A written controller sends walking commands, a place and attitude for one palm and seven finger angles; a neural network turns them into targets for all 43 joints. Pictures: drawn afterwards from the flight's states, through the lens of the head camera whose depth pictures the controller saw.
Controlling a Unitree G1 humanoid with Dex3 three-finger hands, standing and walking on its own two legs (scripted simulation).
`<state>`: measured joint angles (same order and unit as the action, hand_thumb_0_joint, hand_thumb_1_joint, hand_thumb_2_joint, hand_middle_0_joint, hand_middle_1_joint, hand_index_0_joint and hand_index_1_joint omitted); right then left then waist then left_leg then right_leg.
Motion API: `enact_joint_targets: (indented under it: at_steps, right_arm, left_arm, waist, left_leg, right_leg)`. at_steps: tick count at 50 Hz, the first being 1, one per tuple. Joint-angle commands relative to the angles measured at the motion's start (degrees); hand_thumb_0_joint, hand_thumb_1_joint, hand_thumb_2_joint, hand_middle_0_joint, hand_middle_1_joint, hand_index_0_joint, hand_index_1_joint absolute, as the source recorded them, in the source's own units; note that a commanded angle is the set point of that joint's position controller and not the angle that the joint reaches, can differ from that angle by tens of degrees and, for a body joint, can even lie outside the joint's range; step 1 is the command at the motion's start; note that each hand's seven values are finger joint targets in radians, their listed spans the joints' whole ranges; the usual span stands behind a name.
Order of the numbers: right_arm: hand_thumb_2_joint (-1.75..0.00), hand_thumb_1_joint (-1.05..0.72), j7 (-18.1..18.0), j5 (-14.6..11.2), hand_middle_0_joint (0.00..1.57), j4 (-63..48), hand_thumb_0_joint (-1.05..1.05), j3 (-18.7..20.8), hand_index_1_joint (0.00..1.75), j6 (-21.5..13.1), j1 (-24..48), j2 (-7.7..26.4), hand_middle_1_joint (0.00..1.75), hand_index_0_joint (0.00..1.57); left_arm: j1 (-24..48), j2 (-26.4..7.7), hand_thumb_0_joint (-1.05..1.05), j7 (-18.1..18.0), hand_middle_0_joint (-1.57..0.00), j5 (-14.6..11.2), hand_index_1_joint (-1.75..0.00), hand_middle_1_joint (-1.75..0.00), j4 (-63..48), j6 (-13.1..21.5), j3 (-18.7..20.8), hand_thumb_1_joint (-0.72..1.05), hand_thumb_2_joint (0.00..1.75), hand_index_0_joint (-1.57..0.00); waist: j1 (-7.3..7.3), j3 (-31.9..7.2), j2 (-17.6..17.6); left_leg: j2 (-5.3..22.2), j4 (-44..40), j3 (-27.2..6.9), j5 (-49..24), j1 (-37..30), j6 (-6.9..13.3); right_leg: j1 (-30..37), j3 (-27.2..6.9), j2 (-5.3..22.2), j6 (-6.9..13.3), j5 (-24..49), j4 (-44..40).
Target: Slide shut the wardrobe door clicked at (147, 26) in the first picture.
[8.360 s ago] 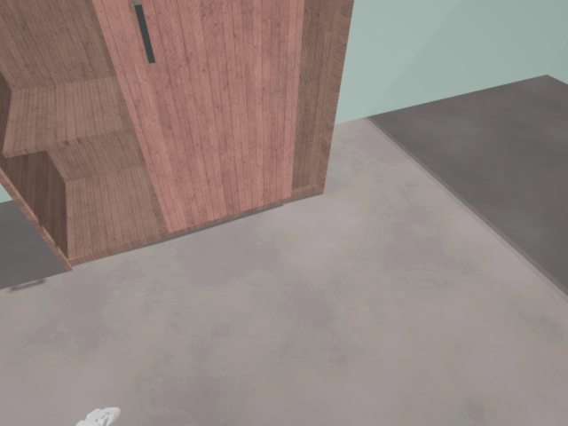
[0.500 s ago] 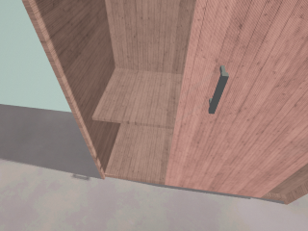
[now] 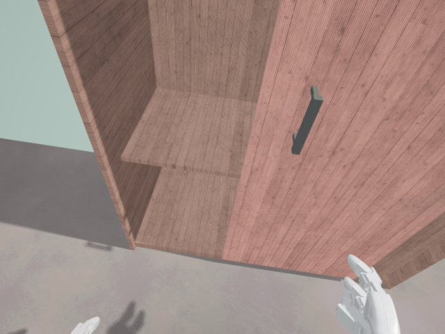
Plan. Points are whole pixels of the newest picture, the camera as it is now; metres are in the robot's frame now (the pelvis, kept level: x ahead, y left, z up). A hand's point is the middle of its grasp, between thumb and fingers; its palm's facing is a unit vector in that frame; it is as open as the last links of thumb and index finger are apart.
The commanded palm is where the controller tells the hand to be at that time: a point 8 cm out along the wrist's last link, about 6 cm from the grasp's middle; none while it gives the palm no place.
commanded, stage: raise the hand with hooked fingers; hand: right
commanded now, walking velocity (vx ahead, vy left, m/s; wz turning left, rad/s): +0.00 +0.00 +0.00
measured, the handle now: (304, 121) +0.52 -0.12 +0.13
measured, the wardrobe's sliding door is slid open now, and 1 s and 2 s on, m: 0.41 0.41 0.41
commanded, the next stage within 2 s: move the hooked fingers beside the handle in 1.90 s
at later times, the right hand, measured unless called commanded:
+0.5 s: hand (354, 311) +0.18 -0.18 +0.05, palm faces -0.03 +1.00 -0.09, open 10.3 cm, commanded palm +0.15 -0.25 +0.03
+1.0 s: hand (407, 280) +0.21 -0.25 +0.09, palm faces +0.06 +1.00 -0.06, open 13.2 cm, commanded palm +0.18 -0.30 +0.10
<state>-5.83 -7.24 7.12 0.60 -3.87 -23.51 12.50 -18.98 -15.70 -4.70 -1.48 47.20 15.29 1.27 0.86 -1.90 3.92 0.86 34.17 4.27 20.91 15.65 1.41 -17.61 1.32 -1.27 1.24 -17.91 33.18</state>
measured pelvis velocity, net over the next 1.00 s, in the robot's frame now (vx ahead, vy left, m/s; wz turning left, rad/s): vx -0.04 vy -0.02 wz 0.00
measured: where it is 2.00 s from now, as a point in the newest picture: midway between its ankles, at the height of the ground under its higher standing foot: outside the picture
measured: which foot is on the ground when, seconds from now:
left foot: down 0.00-1.00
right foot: down 0.00-1.00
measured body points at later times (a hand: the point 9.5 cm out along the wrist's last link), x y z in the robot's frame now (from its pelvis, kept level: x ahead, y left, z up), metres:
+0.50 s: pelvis -0.06 +0.01 -0.05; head -0.04 +0.01 +0.40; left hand +0.14 +0.20 -0.12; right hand +0.17 -0.23 +0.05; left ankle -0.03 +0.10 -0.73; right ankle -0.01 -0.11 -0.73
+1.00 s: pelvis -0.04 -0.02 -0.01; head -0.04 -0.02 +0.44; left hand +0.14 +0.22 -0.07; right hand +0.21 -0.30 +0.09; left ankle -0.03 +0.10 -0.73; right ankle -0.01 -0.11 -0.73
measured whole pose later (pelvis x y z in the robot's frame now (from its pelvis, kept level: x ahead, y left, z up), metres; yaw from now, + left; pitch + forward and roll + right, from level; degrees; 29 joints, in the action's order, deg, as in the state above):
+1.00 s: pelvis -0.04 -0.02 -0.01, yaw +0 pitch +2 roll +2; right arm 17.9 -18.2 2.7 17.4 -7.9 -8.9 18.7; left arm -14.7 -15.9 -4.6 -1.9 34.7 18.4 -2.3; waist -1.5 -2.9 2.2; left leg 0.0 40.1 4.9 20.5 21.7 0.8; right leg -25.7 0.6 -0.1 2.3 -19.9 43.3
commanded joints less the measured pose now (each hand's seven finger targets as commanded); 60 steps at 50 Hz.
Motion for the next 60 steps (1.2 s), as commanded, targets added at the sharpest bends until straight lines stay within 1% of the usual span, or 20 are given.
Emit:
enact_joint_targets:
  at_steps: [1, 2, 5, 7, 8, 11, 12, 14, 16, 20, 22, 25, 29, 32, 36, 38, 42, 48, 57, 60]
  right_arm:
    - [-0.79, -0.64, 7.4, -2.3, 0.22, 1.8, 0.00, -2.3, 0.47, -13.4, -3.8, -8.0, 0.47, 0.22]
    - [-0.78, -0.62, 11.2, -4.1, 0.22, 5.0, 0.00, 1.7, 0.48, -16.4, -11.1, -6.1, 0.48, 0.22]
    - [-0.75, -0.55, 20.8, -9.3, 0.22, 0.8, 0.00, 12.5, 0.53, -24.7, -11.5, 2.0, 0.53, 0.22]
    - [-0.73, -0.50, 19.8, -7.0, 0.23, -5.8, 0.00, 16.1, 0.55, -22.1, -9.2, 7.9, 0.55, 0.23]
    - [-0.72, -0.48, 18.8, -6.1, 0.23, -11.9, 0.00, 11.8, 0.57, -19.9, -5.4, 5.3, 0.57, 0.23]
    - [-0.69, -0.41, 12.7, -4.8, 0.24, -21.9, 0.00, 10.9, 0.62, -18.1, 8.0, 5.0, 0.62, 0.24]
    - [-0.68, -0.39, 10.8, -5.0, 0.24, -25.7, 0.00, 11.8, 0.63, -19.6, 14.2, 6.1, 0.63, 0.24]
    - [-0.66, -0.34, 9.6, -5.3, 0.24, -28.8, 0.00, 10.6, 0.66, -23.6, 17.0, 4.7, 0.66, 0.24]
    - [-0.64, -0.29, 11.4, -5.5, 0.24, -31.4, 0.00, 8.5, 0.69, -27.7, 20.1, 5.2, 0.69, 0.24]
    - [-0.60, -0.20, 20.0, -7.0, 0.25, -22.9, 0.00, 4.2, 0.75, -25.7, 22.0, 6.6, 0.75, 0.25]
    - [-0.58, -0.15, 24.0, -8.1, 0.25, -12.9, 0.00, 7.1, 0.78, -19.4, 18.8, 9.4, 0.78, 0.25]
    - [-0.55, -0.08, 26.0, -10.8, 0.26, -8.7, 0.00, 14.1, 0.82, -9.0, 15.4, 12.7, 0.82, 0.26]
    - [-0.51, 0.01, 20.4, -13.8, 0.27, -15.2, 0.00, 22.6, 0.88, -4.8, 14.9, 14.4, 0.88, 0.27]
    - [-0.48, 0.08, 15.8, -12.3, 0.27, -22.2, 0.00, 23.9, 0.93, -9.8, 15.7, 15.1, 0.93, 0.27]
    - [-0.44, 0.17, 16.8, -9.6, 0.28, -20.2, 0.00, 18.2, 0.99, -15.1, 16.6, 11.9, 0.99, 0.28]
    - [-0.42, 0.22, 20.0, -10.2, 0.28, -17.7, 0.00, 16.5, 1.02, -14.4, 19.8, 11.9, 1.02, 0.28]
    - [-0.38, 0.31, 24.6, -12.4, 0.29, -15.7, 0.00, 20.1, 1.08, -10.5, 21.5, 15.9, 1.08, 0.29]
    - [-0.32, 0.45, 22.6, -12.6, 0.30, -19.8, 0.00, 24.8, 1.17, -8.2, 27.8, 19.4, 1.17, 0.30]
    - [-0.30, 0.50, 27.5, -12.7, 0.30, -9.6, 0.00, 24.5, 1.20, -0.7, 32.8, 20.2, 1.20, 0.30]
    - [-0.30, 0.50, 28.3, -12.7, 0.30, -12.3, 0.00, 26.1, 1.20, 0.6, 37.6, 22.7, 1.20, 0.30]
  left_arm:
    - [7.2, -6.2, 0.00, 1.4, -0.20, 1.4, -0.30, -0.30, -12.6, 4.9, 2.6, 0.90, 0.90, -0.20]
    - [8.4, -6.1, 0.00, 2.6, -0.20, 1.1, -0.30, -0.30, -14.1, 4.7, 3.0, 0.90, 0.90, -0.20]
    - [11.7, -7.2, 0.00, 4.4, -0.20, 1.5, -0.30, -0.30, -19.8, 2.8, 3.5, 0.90, 0.90, -0.20]
    - [13.4, -6.3, 0.00, 4.7, -0.20, 1.5, -0.30, -0.30, -24.1, -0.2, 3.4, 0.90, 0.90, -0.20]
    - [15.1, -5.6, 0.00, 4.8, -0.20, 1.2, -0.30, -0.30, -27.8, -1.5, 2.7, 0.90, 0.90, -0.20]
    - [13.2, -4.2, 0.00, 3.7, -0.20, 0.9, -0.30, -0.30, -30.2, -3.7, 2.2, 0.90, 0.90, -0.20]
    - [11.9, -4.2, 0.00, 3.3, -0.20, 1.3, -0.30, -0.30, -29.5, -3.8, 2.2, 0.90, 0.90, -0.20]
    - [9.4, -3.6, 0.00, 2.5, -0.20, 1.3, -0.30, -0.30, -28.1, -2.8, 1.7, 0.90, 0.90, -0.20]
    - [8.7, -3.8, 0.00, 1.7, -0.20, 1.4, -0.30, -0.30, -26.2, -0.9, 0.8, 0.90, 0.90, -0.20]
    - [8.5, -5.7, 0.00, 0.0, -0.20, 0.5, -0.30, -0.30, -23.7, 2.1, -1.0, 0.90, 0.90, -0.20]
    - [8.5, -6.5, 0.00, -0.8, -0.20, -0.5, -0.30, -0.30, -23.2, 2.4, -1.6, 0.90, 0.90, -0.20]
    - [10.8, -6.0, 0.00, -1.3, -0.20, -1.4, -0.30, -0.30, -24.6, 2.3, -1.9, 0.90, 0.90, -0.20]
    - [12.2, -4.0, 0.00, -0.4, -0.20, -0.8, -0.30, -0.30, -25.0, 2.4, -2.0, 0.90, 0.90, -0.20]
    - [10.7, -3.9, 0.00, 1.0, -0.20, 0.3, -0.30, -0.30, -24.2, 3.4, -1.6, 0.90, 0.90, -0.20]
    - [8.0, -5.7, 0.00, 2.2, -0.20, 0.6, -0.30, -0.30, -22.2, 4.7, -0.9, 0.90, 0.90, -0.20]
    - [7.8, -7.0, 0.00, 1.6, -0.20, 0.0, -0.30, -0.30, -21.8, 5.1, -0.7, 0.90, 0.90, -0.20]
    - [7.5, -8.2, 0.00, -0.2, -0.20, -0.8, -0.30, -0.30, -21.5, 6.1, -0.6, 0.90, 0.90, -0.20]
    - [8.9, -7.0, 0.00, -0.2, -0.20, -0.6, -0.30, -0.30, -20.9, 6.6, -1.6, 0.90, 0.90, -0.20]
    - [10.1, -7.3, 0.00, -0.9, -0.20, -1.5, -0.30, -0.30, -20.3, 5.0, -2.6, 0.90, 0.90, -0.20]
    - [11.0, -6.9, 0.00, -1.3, -0.20, -1.7, -0.30, -0.30, -20.7, 5.0, -2.9, 0.90, 0.90, -0.20]
  waist:
    - [0.28, 2.7, -26.4]
    - [-3.67, 1.7, -23.7]
    - [-7.17, -8.3, -10.0]
    - [-9.12, -10.6, -1.3]
    - [-8.25, -11.1, 0.4]
    - [-4.21, -12.3, 0.2]
    - [-2.39, -13.0, -3.5]
    - [0.07, -13.3, -2.5]
    - [1.56, -12.9, 2.4]
    - [4.36, -9.1, -2.0]
    - [2.99, -6.0, -4.4]
    - [-1.96, -9.3, -5.2]
    - [-5.74, -12.1, -3.3]
    - [-5.36, -12.6, -2.2]
    - [-1.65, -9.3, 0.7]
    - [-0.29, -7.3, -0.5]
    - [-1.85, -10.6, -1.8]
    - [-3.17, -10.5, 3.3]
    - [-3.53, -5.9, -0.7]
    - [-3.65, -9.0, 0.9]
  left_leg:
    - [-0.4, 1.6, 1.1, -7.6, 18.5, -1.9]
    - [0.1, 3.7, -0.6, -8.6, 16.7, -1.0]
    - [1.6, 11.0, -3.6, -12.8, 12.2, 0.9]
    - [1.1, 12.7, -4.6, -10.7, 10.6, 1.6]
    - [0.8, 12.3, -4.5, -8.3, 11.3, 1.5]
    - [-0.3, 10.7, -5.3, -2.8, 14.7, 0.9]
    - [-0.9, 11.1, -5.9, -0.8, 16.8, 0.5]
    - [-1.3, 10.7, -6.0, -0.2, 18.1, 0.3]
    - [-1.6, 10.5, -5.7, 2.1, 20.8, 0.6]
    - [-1.8, 6.9, -6.4, 7.1, 20.1, -0.2]
    - [-1.3, 3.3, -8.2, 11.7, 18.7, -0.4]
    - [0.7, 0.3, -9.2, 12.6, 11.6, -0.9]
    - [0.7, 0.7, -7.1, 4.8, 6.6, -0.6]
    - [-1.3, 3.8, -3.2, -4.7, 6.4, 0.0]
    - [-2.0, 4.4, -1.2, -7.2, 11.3, -0.1]
    - [-2.0, 2.7, -1.9, -4.7, 11.6, -0.1]
    - [-1.9, 0.4, -2.2, -3.6, 7.8, -0.2]
    - [-2.4, 0.1, 0.3, -9.6, 5.2, 0.5]
    - [-2.8, -4.1, -0.1, -10.7, 2.8, 0.5]
    - [-2.5, -4.8, -0.1, -11.1, 1.4, 0.4]
  right_leg:
    - [-10.5, -4.1, 1.0, 0.1, 6.2, 6.5]
    - [-13.9, -3.4, 0.4, -0.6, 5.9, 8.1]
    - [-18.3, -0.1, -1.2, -2.1, 5.6, 13.5]
    - [-19.3, 1.5, -2.0, -1.4, 5.2, 13.7]
    - [-18.8, 2.2, -2.2, -0.8, 3.8, 13.1]
    - [-17.1, 0.8, -1.0, 0.2, 0.8, 13.9]
    - [-17.9, -0.8, -0.2, 0.7, -0.3, 15.3]
    - [-16.0, -2.2, 0.8, 1.1, -0.3, 16.9]
    - [-14.4, -3.0, 1.2, 1.0, -1.5, 17.4]
    - [-16.4, -4.2, 1.5, 1.4, -6.0, 16.8]
    - [-19.3, -4.1, 1.2, 1.3, -7.7, 15.8]
    - [-19.3, -3.6, 0.5, 0.8, -6.4, 12.6]
    - [-15.2, -3.5, 0.6, 0.1, 0.5, 9.7]
    - [-10.9, -3.9, 1.2, 0.1, 6.2, 7.4]
    - [-7.5, -3.4, 1.3, 0.5, 6.0, 6.5]
    - [-8.0, -3.4, 1.2, 0.7, 3.4, 6.2]
    - [-5.6, -4.0, 1.0, 0.9, 2.6, 4.4]
    - [1.0, -5.6, 1.3, -0.1, 8.9, 0.4]
    - [2.0, -5.1, 1.4, 0.1, 8.0, -2.9]
    - [4.8, -5.6, 1.4, 0.1, 8.8, -3.8]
